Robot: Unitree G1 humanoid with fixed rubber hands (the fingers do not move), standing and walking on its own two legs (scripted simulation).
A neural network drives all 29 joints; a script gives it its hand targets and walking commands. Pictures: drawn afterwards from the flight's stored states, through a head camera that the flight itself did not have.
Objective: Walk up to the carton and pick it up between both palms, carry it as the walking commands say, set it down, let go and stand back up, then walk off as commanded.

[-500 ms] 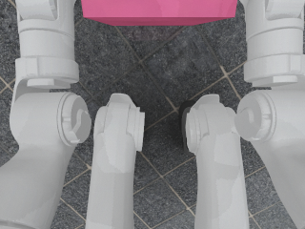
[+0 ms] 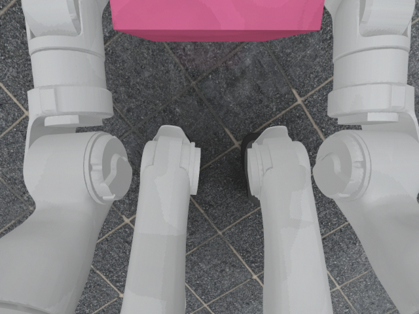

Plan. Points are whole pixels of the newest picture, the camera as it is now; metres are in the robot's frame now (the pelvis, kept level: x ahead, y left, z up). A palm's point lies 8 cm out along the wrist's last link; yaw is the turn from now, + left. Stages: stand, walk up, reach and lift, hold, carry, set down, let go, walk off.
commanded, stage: reach and lift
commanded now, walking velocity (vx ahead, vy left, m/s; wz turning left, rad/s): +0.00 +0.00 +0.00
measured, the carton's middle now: out of the picture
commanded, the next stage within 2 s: none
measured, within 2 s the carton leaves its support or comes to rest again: neither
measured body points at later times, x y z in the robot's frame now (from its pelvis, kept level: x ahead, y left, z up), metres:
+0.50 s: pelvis -0.01 +0.00 +0.05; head +0.33 +0.01 +0.32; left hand +0.56 +0.16 -0.05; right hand +0.56 -0.14 -0.05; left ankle +0.14 +0.12 -0.42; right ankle +0.14 -0.11 -0.42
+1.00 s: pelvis -0.01 +0.00 +0.10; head +0.31 +0.01 +0.41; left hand +0.53 +0.16 +0.02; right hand +0.53 -0.14 +0.01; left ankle +0.14 +0.12 -0.42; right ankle +0.14 -0.12 -0.42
